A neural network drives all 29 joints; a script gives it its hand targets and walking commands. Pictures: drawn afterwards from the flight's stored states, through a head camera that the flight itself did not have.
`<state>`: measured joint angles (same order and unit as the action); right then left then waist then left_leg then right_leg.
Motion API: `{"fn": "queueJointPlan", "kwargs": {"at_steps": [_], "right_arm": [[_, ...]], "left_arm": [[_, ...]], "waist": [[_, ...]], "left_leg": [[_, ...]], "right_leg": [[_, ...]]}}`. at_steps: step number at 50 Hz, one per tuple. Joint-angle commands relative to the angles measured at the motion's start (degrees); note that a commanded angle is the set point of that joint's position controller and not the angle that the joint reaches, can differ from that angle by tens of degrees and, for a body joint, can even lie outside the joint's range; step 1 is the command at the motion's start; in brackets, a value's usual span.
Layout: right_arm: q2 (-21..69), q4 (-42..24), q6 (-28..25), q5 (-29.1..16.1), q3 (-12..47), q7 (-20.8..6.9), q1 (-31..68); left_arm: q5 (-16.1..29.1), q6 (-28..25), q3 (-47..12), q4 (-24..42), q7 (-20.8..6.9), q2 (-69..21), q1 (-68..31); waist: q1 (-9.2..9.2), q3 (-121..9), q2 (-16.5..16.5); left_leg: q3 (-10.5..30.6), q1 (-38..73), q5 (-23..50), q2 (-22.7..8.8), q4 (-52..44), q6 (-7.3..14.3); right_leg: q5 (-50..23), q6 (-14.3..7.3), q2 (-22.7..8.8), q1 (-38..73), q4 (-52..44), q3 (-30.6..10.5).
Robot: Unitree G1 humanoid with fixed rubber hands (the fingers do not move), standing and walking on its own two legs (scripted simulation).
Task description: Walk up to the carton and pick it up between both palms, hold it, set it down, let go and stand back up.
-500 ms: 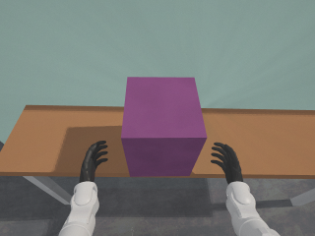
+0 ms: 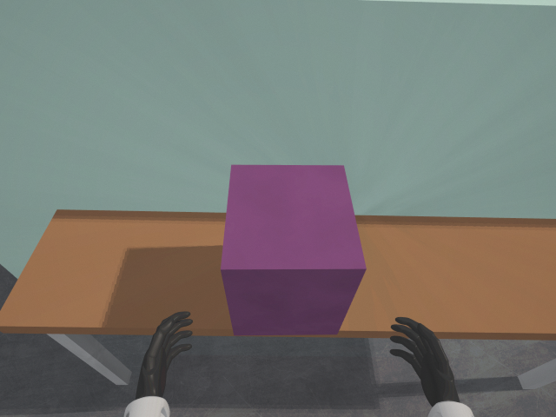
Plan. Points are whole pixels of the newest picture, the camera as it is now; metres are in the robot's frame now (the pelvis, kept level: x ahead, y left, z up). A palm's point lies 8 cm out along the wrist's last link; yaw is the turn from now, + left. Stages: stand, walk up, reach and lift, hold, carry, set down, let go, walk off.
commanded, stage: set down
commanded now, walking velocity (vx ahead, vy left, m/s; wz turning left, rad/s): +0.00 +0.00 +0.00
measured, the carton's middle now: (286, 253) +0.41 +0.01 -0.06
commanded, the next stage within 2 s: none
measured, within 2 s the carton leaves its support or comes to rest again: neither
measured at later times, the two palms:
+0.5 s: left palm (143, 388) +0.17 +0.21 -0.05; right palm (442, 402) +0.17 -0.20 -0.05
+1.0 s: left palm (136, 390) +0.17 +0.22 -0.06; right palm (440, 402) +0.17 -0.20 -0.06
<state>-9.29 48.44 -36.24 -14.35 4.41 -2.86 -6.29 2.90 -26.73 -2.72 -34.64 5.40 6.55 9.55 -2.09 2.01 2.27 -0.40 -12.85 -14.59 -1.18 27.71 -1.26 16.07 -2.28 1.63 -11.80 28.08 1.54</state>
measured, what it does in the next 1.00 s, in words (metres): stands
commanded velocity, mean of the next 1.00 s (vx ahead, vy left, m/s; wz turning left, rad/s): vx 0.00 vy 0.00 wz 0.00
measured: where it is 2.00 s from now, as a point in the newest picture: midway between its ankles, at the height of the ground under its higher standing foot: outside the picture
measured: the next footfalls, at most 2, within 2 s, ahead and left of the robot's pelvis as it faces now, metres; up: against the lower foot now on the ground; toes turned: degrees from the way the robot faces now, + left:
none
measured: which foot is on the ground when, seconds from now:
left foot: down 0.00-1.00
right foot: down 0.00-1.00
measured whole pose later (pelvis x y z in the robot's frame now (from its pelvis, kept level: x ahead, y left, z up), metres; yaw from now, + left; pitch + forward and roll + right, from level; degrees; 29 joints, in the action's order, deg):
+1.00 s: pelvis +0.01 +0.01 +0.01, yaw -1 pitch -4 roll +0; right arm -9.9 44.3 -19.5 -5.2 0.1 -2.8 -10.4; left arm 0.8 -6.2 -2.3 -31.2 4.2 9.8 12.8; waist -2.0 2.4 1.7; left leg -1.6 -4.6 -13.4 -0.9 21.8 -0.3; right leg 13.3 -1.3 1.6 -3.3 20.4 -0.2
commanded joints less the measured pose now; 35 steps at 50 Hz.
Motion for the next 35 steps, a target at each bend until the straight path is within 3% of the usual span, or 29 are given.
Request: {"fn": "queueJointPlan", "kwargs": {"at_steps": [1,3,4,6,10,11,13,14,17,18,19,21,22,24,25,26,27,29,30,31,32,34,35], "right_arm": [[-4.12,-8.73,-2.44,0.04,-1.27,0.14,3.14],[-4.7,-8.07,-1.33,0.71,-1.9,0.45,2.96],[-6.32,-6.46,-0.37,1.8,-3.05,0.68,4.23],[-6.79,-6.41,0.55,2.86,-3.15,0.66,4.16],[-5.95,-8.96,1.38,2.55,-3.11,0.47,3.55],[-6.0,-5.63,2.46,3.0,-2.57,0.81,2.5],[-6.0,-6.47,3.74,3.59,-3.19,0.78,2.95],[-5.68,-3.79,5.46,4.4,-2.4,0.67,2.95],[-6.32,-7.64,6.07,4.19,-3.5,0.44,3.81],[-6.6,-8.11,6.24,5.03,-4.26,0.48,4.96],[-5.83,-5.57,7.49,6.41,-3.65,0.61,3.94],[-5.97,-10.97,6.91,5.22,-4.99,0.16,4.13],[-5.73,-11.66,7.08,5.07,-4.15,0.19,2.81],[-5.48,-8.51,8.59,5.8,-3.34,0.35,3.14],[-4.64,-6.98,9.5,6.87,-4.09,1.08,3.52],[-5.69,-5.59,10.49,7.2,-4.38,0.81,4.05],[-5.37,-10.36,10.02,6.53,-4.68,0.64,4.09],[-5.31,-10.14,10.72,7.59,-5.55,1.31,3.14],[-5.57,-9.44,11.14,7.6,-5.39,0.91,3.33],[-6.52,-8.91,11.65,7.47,-6.01,0.92,2.75],[-5.77,-6.88,12.35,7.8,-5.41,1.06,2.5],[-5.89,-11.15,12.51,8.46,-6.47,1.39,3.53],[-5.9,-11.88,12.59,8.21,-6.12,0.98,3.58]], "left_arm": [[-0.75,-1.41,1.66,9.21,0.03,3.02,-2.97],[-0.32,-0.02,0.74,7.22,0.16,3.04,-2.4],[-0.74,0.83,0.79,5.83,0.19,3.98,-3.76],[-0.64,1.84,0.26,4.7,0.16,3.38,-3.8],[-0.36,2.15,0.92,9.32,0.95,4.32,-5.55],[-1.2,3.31,0.92,5.53,0.45,4.13,-4.32],[-1.0,4.4,1.39,4.85,0.22,4.59,-4.77],[-1.4,6.04,0.81,1.85,0.02,3.99,-5.26],[-1.12,6.82,0.88,6.48,0.42,4.9,-7.11],[-0.37,7.04,0.98,5.35,0.35,5.29,-7.17],[-1.06,8.55,0.67,1.37,0.18,5.11,-6.21],[-0.18,7.63,0.76,8.61,0.64,6.22,-6.79],[0.29,7.74,1.54,8.1,0.63,6.13,-5.24],[-1.03,8.89,0.87,4.65,0.16,5.42,-5.37],[-0.28,10.12,0.42,3.53,-0.52,6.05,-6.59],[-0.84,11.02,0.48,3.58,-0.41,5.97,-7.97],[0.35,9.69,0.74,8.21,0.09,6.29,-8.58],[1.01,11.1,1.3,7.47,0.05,7.67,-7.11],[-0.26,11.77,0.69,7.35,0.35,6.71,-6.14],[-0.27,12.28,0.42,7.47,0.12,6.39,-5.17],[-0.67,13.34,0.66,5.22,-0.29,6.2,-3.96],[0.03,13.55,0.77,8.53,-0.38,7.76,-5.25],[0.09,13.72,0.89,8.25,-0.06,7.38,-5.27]], "waist": [[-0.79,-8.71,-1.08],[-0.92,-7.23,-1.23],[-0.07,-5.27,-0.49],[-0.09,-3.47,0.57],[-1.01,-5.71,-0.47],[-0.27,-3.74,-1.15],[-0.72,-2.78,-0.51],[-0.46,0.98,-1.05],[-0.53,-2.07,-1.95],[-0.85,-2.61,-0.37],[-0.52,-0.97,-1.36],[-0.86,-5.27,-2.05],[-1.64,-4.76,-1.12],[-0.81,-1.32,-2.12],[0.62,0.56,-1.6],[0.04,0.4,-2.7],[-0.42,-2.55,-1.56],[0.07,-1.84,-0.7],[-0.63,-2.06,-3.05],[-0.03,-3.17,-3.22],[0.12,-1.62,-2.77],[0.97,-3.47,-1.07],[0.31,-2.61,-1.04]], "left_leg": [[-0.43,5.3,15.99,2.35,-2.3,-1.27],[-0.97,6.12,12.22,2.13,-3.43,-1.09],[-1.02,5.94,9.67,2.23,-4.11,-0.99],[-0.95,7.44,9.25,1.76,-4.34,-0.66],[-1.45,8.18,11.96,1.83,-3.66,-0.58],[-1.34,8.16,11.08,1.77,-3.82,-0.64],[-1.56,7.67,8.35,1.88,-4.87,-0.22],[-1.61,6.93,5.95,1.96,-5.56,-0.1],[-1.72,7.68,8.59,1.42,-5.55,0.11],[-1.96,7.69,7.14,1.34,-5.71,0.21],[-1.92,6.42,6.31,1.63,-6.14,0.18],[-1.59,7.13,8.04,1.25,-6.01,0.0],[-1.81,7.58,8.55,1.44,-5.95,0.25],[-1.79,7.17,6.68,1.55,-6.33,0.55],[-1.92,7.4,4.18,1.57,-6.76,0.65],[-1.84,7.12,2.97,1.4,-7.38,0.59],[-1.54,7.9,4.11,1.05,-7.47,0.8],[-2.15,6.86,5.53,1.34,-7.17,0.85],[-1.88,7.62,7.36,1.28,-7.39,0.08],[-1.4,8.49,9.56,0.97,-7.26,-0.04],[-1.29,8.23,9.37,0.85,-7.63,-0.1],[-1.22,9.12,8.84,0.97,-7.31,0.16],[-1.34,9.22,9.25,0.81,-7.35,0.19]], "right_leg": [[-20.81,0.94,-1.18,5.21,-3.92,-4.61],[-18.16,1.18,-1.72,4.58,-4.98,-4.92],[-14.47,1.25,-1.78,3.38,-5.83,-4.76],[-10.14,0.84,-1.09,1.9,-6.46,-3.75],[-14.5,1.02,-1.38,2.8,-5.66,-4.44],[-13.07,0.71,-1.37,2.73,-6.2,-4.55],[-9.34,0.41,-1.55,1.86,-7.53,-4.48],[-6.7,0.32,-1.79,0.34,-8.36,-5.09],[-7.59,0.32,-1.3,1.11,-7.84,-4.0],[-5.95,0.39,-1.28,0.77,-8.09,-3.84],[-6.56,-0.11,-2.01,1.09,-8.57,-4.52],[-6.61,-0.05,-1.48,1.83,-7.79,-3.49],[-8.79,-0.02,-1.48,2.19,-7.74,-3.84],[-6.65,0.05,-1.85,1.3,-8.52,-4.4],[-3.83,0.01,-2.33,-0.02,-9.54,-4.63],[-0.41,-0.18,-1.95,-0.01,-9.76,-4.1],[-0.44,-0.06,-1.57,0.55,-9.54,-3.53],[-4.94,0.21,-2.15,1.85,-9.03,-4.35],[-6.76,-0.31,-1.79,2.22,-8.88,-3.74],[-9.08,-0.43,-1.63,2.9,-8.88,-3.43],[-8.57,-0.64,-1.7,2.9,-9.74,-3.45],[-7.32,-0.32,-1.71,2.16,-10.37,-3.37],[-6.95,-0.3,-1.71,1.74,-10.16,-3.19]]}}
